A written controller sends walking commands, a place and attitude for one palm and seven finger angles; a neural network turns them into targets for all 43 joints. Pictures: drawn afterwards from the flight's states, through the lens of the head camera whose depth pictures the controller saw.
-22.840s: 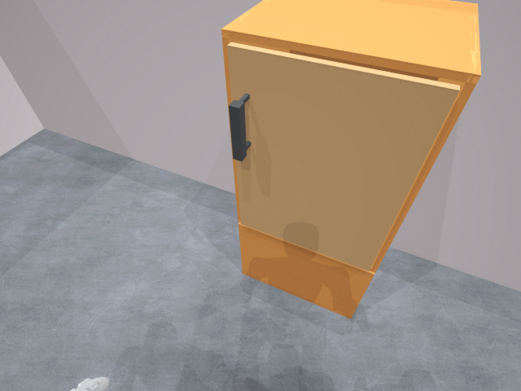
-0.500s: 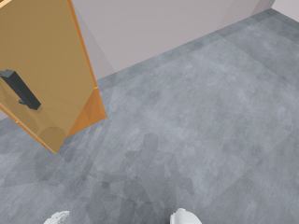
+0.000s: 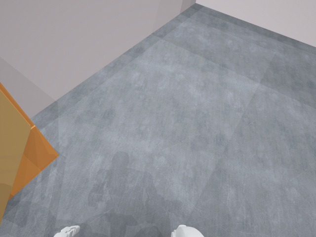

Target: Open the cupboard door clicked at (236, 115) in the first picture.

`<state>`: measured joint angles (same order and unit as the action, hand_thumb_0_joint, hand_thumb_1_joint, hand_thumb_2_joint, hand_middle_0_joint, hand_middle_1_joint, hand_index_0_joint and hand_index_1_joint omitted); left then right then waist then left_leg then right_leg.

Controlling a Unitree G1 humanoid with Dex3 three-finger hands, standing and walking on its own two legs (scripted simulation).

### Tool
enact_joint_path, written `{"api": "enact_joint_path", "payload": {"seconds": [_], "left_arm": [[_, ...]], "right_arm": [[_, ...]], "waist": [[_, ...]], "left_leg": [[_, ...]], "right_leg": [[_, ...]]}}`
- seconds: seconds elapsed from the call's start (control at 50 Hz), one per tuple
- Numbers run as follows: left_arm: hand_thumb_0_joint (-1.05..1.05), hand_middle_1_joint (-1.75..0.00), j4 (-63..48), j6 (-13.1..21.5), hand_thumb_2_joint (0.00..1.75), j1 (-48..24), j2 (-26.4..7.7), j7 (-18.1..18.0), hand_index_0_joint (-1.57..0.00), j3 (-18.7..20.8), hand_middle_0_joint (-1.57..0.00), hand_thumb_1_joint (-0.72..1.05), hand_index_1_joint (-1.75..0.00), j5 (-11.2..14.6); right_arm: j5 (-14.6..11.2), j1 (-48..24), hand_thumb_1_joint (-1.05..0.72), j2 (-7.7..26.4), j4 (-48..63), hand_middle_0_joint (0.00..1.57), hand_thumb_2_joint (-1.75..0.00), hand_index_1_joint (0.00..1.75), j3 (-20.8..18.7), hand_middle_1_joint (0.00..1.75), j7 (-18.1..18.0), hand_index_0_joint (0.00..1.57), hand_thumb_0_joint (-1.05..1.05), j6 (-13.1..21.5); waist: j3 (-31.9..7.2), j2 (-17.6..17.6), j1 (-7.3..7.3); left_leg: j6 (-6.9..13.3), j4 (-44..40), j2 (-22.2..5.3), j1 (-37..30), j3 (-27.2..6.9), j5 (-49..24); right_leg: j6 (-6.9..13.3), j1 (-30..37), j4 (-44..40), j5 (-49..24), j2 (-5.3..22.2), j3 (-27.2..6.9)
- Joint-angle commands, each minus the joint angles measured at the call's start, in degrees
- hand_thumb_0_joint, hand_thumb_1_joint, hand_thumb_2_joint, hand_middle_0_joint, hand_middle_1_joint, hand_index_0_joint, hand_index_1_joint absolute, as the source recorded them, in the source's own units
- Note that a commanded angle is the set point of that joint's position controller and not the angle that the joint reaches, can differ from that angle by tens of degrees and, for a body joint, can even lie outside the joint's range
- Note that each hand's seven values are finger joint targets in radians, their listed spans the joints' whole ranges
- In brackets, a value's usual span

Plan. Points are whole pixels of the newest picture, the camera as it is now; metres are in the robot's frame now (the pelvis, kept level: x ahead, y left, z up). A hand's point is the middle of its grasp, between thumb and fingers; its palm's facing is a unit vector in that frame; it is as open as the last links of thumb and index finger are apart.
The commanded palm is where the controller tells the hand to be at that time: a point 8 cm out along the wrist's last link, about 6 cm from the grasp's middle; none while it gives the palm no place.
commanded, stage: walk to a spot facing it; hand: left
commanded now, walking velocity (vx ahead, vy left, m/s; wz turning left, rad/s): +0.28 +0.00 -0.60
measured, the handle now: out of the picture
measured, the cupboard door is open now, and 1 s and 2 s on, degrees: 41 41 41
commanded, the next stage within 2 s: turn to face it in 1.28 s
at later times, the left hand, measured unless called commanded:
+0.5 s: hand (115, 201) +0.24 +0.13 -0.18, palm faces -0.27 -0.95 -0.16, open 7.4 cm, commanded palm none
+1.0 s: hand (182, 119) +0.56 -0.08 -0.16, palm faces -0.53 -0.82 -0.23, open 7.4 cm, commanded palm none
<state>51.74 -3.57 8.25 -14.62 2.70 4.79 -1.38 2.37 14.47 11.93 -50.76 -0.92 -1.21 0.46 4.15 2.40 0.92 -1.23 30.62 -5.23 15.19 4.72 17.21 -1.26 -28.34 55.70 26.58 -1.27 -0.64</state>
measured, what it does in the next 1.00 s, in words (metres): walks ahead, turning right: right foot, then left foot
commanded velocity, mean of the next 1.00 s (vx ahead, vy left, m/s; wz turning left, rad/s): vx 0.35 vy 0.00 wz -0.42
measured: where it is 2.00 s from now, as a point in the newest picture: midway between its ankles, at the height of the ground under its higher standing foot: (204, 168)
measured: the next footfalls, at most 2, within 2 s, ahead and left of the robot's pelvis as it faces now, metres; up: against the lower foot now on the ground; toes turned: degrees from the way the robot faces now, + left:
right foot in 0.20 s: +0.11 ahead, -0.16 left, +0.00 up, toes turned -15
left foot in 0.52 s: +0.30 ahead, +0.05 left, +0.00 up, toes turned -13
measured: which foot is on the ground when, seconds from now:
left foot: down 0.00-0.20, up 0.22-0.50, down 0.52-0.92, up 0.94-1.00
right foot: up 0.00-0.18, down 0.20-0.50, up 0.52-0.88, down 0.90-1.00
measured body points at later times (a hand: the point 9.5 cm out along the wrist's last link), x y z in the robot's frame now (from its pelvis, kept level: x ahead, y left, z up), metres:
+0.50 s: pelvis +0.16 -0.04 +0.00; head +0.20 -0.03 +0.44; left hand +0.25 +0.18 -0.16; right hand +0.18 -0.32 -0.12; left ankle +0.25 +0.06 -0.73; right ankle +0.07 -0.15 -0.74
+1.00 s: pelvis +0.33 -0.17 -0.01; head +0.37 -0.21 +0.43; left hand +0.58 -0.04 -0.14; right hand +0.15 -0.34 -0.17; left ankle +0.31 +0.02 -0.65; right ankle +0.34 -0.26 -0.74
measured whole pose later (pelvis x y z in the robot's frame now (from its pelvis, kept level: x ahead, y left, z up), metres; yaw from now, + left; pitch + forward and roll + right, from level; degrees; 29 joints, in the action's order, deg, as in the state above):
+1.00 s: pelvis +0.33 -0.17 -0.01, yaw -30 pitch +0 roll +1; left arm 53.5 3.3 3.7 -11.9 1.6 3.5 -0.7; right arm 1.0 22.1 11.6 -62.1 -1.9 0.1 0.0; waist 6.9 -1.0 3.4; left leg -3.1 65.0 -8.8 18.8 5.2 26.0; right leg 4.8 -21.2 36.3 15.7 0.6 7.9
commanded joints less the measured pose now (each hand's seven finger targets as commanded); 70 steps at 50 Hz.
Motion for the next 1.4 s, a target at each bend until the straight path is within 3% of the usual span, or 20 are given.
{"api": "enact_joint_path", "payload": {"seconds": [0.0, 0.14, 0.16, 0.18, 0.22, 0.44, 0.46, 0.48, 0.5, 0.54, 0.66, 0.78, 0.84, 0.86, 0.88, 0.9, 1.04, 1.24, 1.32, 1.38], "left_arm": [[0.00, -0.30, -7.0, 2.3, 0.90, -6.5, -2.4, 1.6, -0.20, 0.3, -0.20, 0.90, -0.30, -0.1], [0.00, -0.30, -3.7, 3.6, 0.90, 0.2, -3.6, 1.5, -0.20, 0.5, -0.20, 0.90, -0.30, -0.2], [0.00, -0.30, -0.9, 4.2, 0.90, 8.8, -7.8, 0.8, -0.20, 1.7, -0.20, 0.90, -0.30, -0.4], [0.00, -0.30, 1.5, 4.9, 0.90, 17.8, -16.0, -0.4, -0.20, 3.9, -0.20, 0.90, -0.30, -0.5], [0.00, -0.30, 1.0, 4.8, 0.90, 15.3, -14.8, -2.1, -0.20, 3.7, -0.20, 0.90, -0.30, 0.8], [0.00, -0.30, -0.5, 6.0, 0.90, 1.7, -8.5, -1.3, -0.20, 1.8, -0.20, 0.90, -0.30, 0.2], [0.00, -0.30, -1.0, 5.8, 0.90, 1.2, -6.3, -1.0, -0.20, 1.2, -0.20, 0.90, -0.30, 0.3], [0.00, -0.30, -1.8, 5.6, 0.90, 2.7, -1.9, -0.6, -0.20, 0.4, -0.20, 0.90, -0.30, 0.8], [0.00, -0.30, -3.6, 6.1, 0.90, 0.5, -2.3, -0.7, -0.20, 0.2, -0.20, 0.90, -0.30, 0.6], [0.00, -0.30, -4.1, 6.6, 0.90, -3.1, -2.9, -0.1, -0.20, 0.5, -0.20, 0.90, -0.30, -0.2], [0.00, -0.30, -1.8, 4.4, 0.90, -1.8, 1.3, 1.4, -0.20, -0.7, -0.20, 0.90, -0.30, -0.4], [0.00, -0.30, -2.9, 4.5, 0.90, -8.5, 1.0, 1.2, -0.20, -1.1, -0.20, 0.90, -0.30, -0.5], [0.00, -0.30, 0.1, 5.1, 0.90, 0.1, -1.7, 0.7, -0.20, -0.3, -0.20, 0.90, -0.30, -0.6], [0.00, -0.30, 3.2, 5.7, 0.90, 9.9, -4.5, 0.2, -0.20, 0.7, -0.20, 0.90, -0.30, -0.8], [0.00, -0.30, 5.8, 6.4, 0.90, 19.9, -12.1, -1.0, -0.20, 2.9, -0.20, 0.90, -0.30, -1.1], [0.00, -0.30, 6.5, 6.2, 0.90, 21.7, -15.0, -1.7, -0.20, 3.3, -0.20, 0.90, -0.30, 0.6], [0.00, -0.30, 4.5, 7.8, 0.90, 5.5, -3.6, -2.7, -0.20, -0.4, -0.20, 0.90, -0.30, 0.4], [0.00, -0.30, 10.2, 9.0, 0.90, 14.7, -3.3, -3.0, -0.20, -1.1, -0.20, 0.90, -0.30, 0.4], [0.00, -0.30, 10.6, 8.9, 0.90, 13.7, -3.9, -3.4, -0.20, -1.2, -0.20, 0.90, -0.30, 0.7], [0.00, -0.30, 7.5, 8.9, 0.90, 15.1, -0.1, -3.2, -0.20, -2.6, -0.20, 0.90, -0.30, 1.7]], "right_arm": [[0.1, 3.9, -0.90, 12.2, 2.0, 0.20, -0.90, 0.30, -3.5, 0.30, -0.6, 0.20, 0.00, 1.8], [-0.2, 5.4, -0.90, 12.9, 0.7, 0.20, -0.90, 0.30, -4.1, 0.30, 0.5, 0.20, 0.00, 1.4], [-1.0, 2.8, -0.90, 11.0, 1.7, 0.20, -0.90, 0.30, -3.6, 0.30, 0.9, 0.20, 0.00, 1.6], [-2.1, -3.1, -0.90, 5.9, 5.6, 0.20, -0.90, 0.30, -2.0, 0.30, 1.5, 0.20, 0.00, 1.8], [-1.9, -7.0, -0.90, 9.0, 6.9, 0.20, -0.90, 0.30, -2.9, 0.30, 1.2, 0.20, 0.00, 1.9], [-1.2, 3.4, -0.90, 6.3, 0.2, 0.20, -0.90, 0.30, -3.1, 0.30, 1.6, 0.20, 0.00, 2.8], [-1.1, 8.7, -0.90, 9.4, -1.5, 0.20, -0.90, 0.30, -3.8, 0.30, 0.8, 0.20, 0.00, 3.3], [0.3, 15.6, -0.90, 16.1, -2.7, 0.20, -0.90, 0.30, -5.6, 0.30, 0.3, 0.20, 0.00, 3.8], [0.5, 18.5, -0.90, 17.7, -2.8, 0.20, -0.90, 0.30, -5.3, 0.30, -0.2, 0.20, 0.00, 3.5], [0.4, 12.0, -0.90, 14.4, -0.1, 0.20, -0.90, 0.30, -4.5, 0.30, 0.1, 0.20, 0.00, 3.6], [-0.3, 8.5, -0.90, 9.0, -2.2, 0.20, -0.90, 0.30, -3.0, 0.30, -0.1, 0.20, 0.00, 4.7], [0.1, 12.0, -0.90, 8.5, -4.8, 0.20, -0.90, 0.30, -3.0, 0.30, 0.6, 0.20, 0.00, 3.5], [-0.2, 10.5, -0.90, 9.1, -5.5, 0.20, -0.90, 0.30, -2.8, 0.30, 0.7, 0.20, 0.00, 2.9], [-0.8, 8.6, -0.90, 8.3, -5.2, 0.20, -0.90, 0.30, -2.4, 0.30, 0.9, 0.20, 0.00, 3.1], [-2.0, 7.3, -0.90, 4.7, -3.0, 0.20, -0.90, 0.30, -1.5, 0.30, 1.3, 0.20, 0.00, 3.5], [-2.5, 4.9, -0.90, 4.6, -1.1, 0.20, -0.90, 0.30, -1.7, 0.30, 1.1, 0.20, 0.00, 3.5], [-0.9, 6.1, -0.90, 1.2, -7.0, 0.20, -0.90, 0.30, -2.1, 0.30, 1.6, 0.20, 0.00, 0.9], [-1.4, -10.8, -0.90, 1.3, -2.1, 0.20, -0.90, 0.30, -2.3, 0.30, 3.1, 0.20, 0.00, 2.1], [-0.9, -2.0, -0.90, 2.8, -5.6, 0.20, -0.90, 0.30, -2.4, 0.30, 2.0, 0.20, 0.00, 2.8], [-0.5, 17.6, -0.90, 13.1, -9.6, 0.20, -0.90, 0.30, -4.1, 0.30, 0.2, 0.20, 0.00, 2.5]], "waist": [[-2.1, -14.1, 1.12], [-6.1, -8.2, -1.69], [-9.4, 0.4, -6.48], [-10.4, 20.8, -11.08], [-5.1, 12.7, -8.82], [-5.5, 1.6, 2.92], [-7.0, -4.5, 5.40], [-10.2, -22.0, 7.99], [-10.5, -22.4, 8.58], [-2.7, -7.6, 5.24], [-3.9, -12.4, 0.75], [-1.3, -10.8, 2.45], [-4.2, -7.4, -2.69], [-9.2, -3.3, -7.50], [-16.3, 12.8, -11.71], [-17.7, 16.6, -10.97], [-5.0, 4.3, 0.99], [0.0, 3.9, -2.90], [-3.5, 2.4, 2.68], [-18.6, -17.0, 7.33]], "left_leg": [[6.3, -16.7, -13.3, -7.8, -6.6, -1.6], [2.7, -1.5, -11.8, -3.0, 4.4, -4.6], [0.4, 11.2, -8.3, 8.4, 8.7, -4.1], [-2.6, 31.2, 1.0, 27.9, 10.6, 19.9], [-2.0, 40.6, -3.2, 35.1, -4.7, 14.0], [-3.0, -0.9, 2.9, -8.3, 3.2, -5.5], [-1.8, -4.4, -0.4, -17.2, -1.1, -1.1], [3.7, -11.6, -16.1, -24.5, -22.9, 10.7], [9.9, -18.9, -25.9, -24.0, -35.8, 16.4], [12.0, -19.5, -24.6, -13.4, -31.6, 11.6], [5.3, -17.1, -13.0, -11.3, -0.7, -14.7], [5.2, -16.6, -13.8, -10.6, 4.1, -16.0], [3.4, -4.1, -12.6, -7.6, 7.4, -26.3], [1.7, 8.4, -9.9, -0.1, 9.6, -28.5], [-0.8, 28.8, -2.3, 17.0, 12.4, -5.3], [-1.2, 43.0, 1.2, 25.4, 3.9, 18.5], [-2.4, 28.3, -4.4, 14.0, -1.0, 0.1], [-0.5, 8.8, -0.8, 19.6, 0.7, -5.8], [2.5, -0.4, 4.7, 1.2, 4.6, -8.7], [18.3, -6.8, -22.5, -30.9, -31.6, -41.0]], "right_leg": [[-0.7, -6.3, -1.6, -4.0, 4.4, 2.9], [2.0, 18.3, -26.3, -9.5, -0.2, 10.2], [5.0, 33.4, -30.8, -5.1, 4.6, 2.2], [12.6, 43.8, -39.2, -4.9, 22.1, -27.6], [17.1, 38.1, -42.0, -7.2, 23.8, -29.3], [8.6, 6.9, -34.3, -6.0, 8.8, -10.3], [6.8, 1.4, -25.9, -5.5, 5.7, -8.1], [3.3, -9.0, -6.4, 4.2, -2.0, -0.3], [2.8, -14.5, 7.8, 8.5, -1.3, -0.7], [2.8, -16.8, 16.3, 1.0, 5.0, -2.2], [0.6, -8.8, 1.6, -11.5, 7.2, 3.3], [1.9, -0.2, -16.3, -14.3, 4.2, 8.6], [4.5, 15.9, -23.1, -14.1, 0.8, 10.8], [6.6, 31.5, -24.7, -14.1, 2.2, 7.1], [11.9, 47.2, -30.3, -9.9, 18.0, -15.6], [15.9, 47.7, -39.1, -15.8, 27.0, -30.9], [11.6, 18.5, -42.9, -28.2, 15.2, -4.5], [10.6, 31.4, -41.9, -39.4, 16.1, -3.8], [7.2, 28.2, -27.6, -59.1, 13.4, 2.2], [1.8, -1.2, 15.9, 5.9, -0.1, 4.6]]}}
